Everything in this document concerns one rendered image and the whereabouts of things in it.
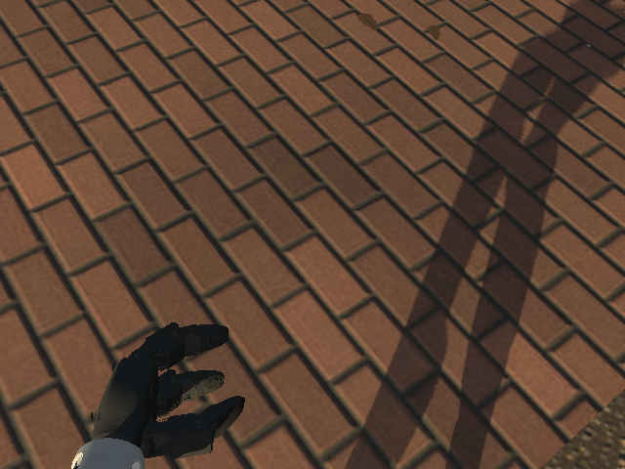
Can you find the left robot forearm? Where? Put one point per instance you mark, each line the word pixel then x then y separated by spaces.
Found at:
pixel 108 453

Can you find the left robot hand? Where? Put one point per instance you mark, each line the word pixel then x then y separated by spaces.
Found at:
pixel 135 395

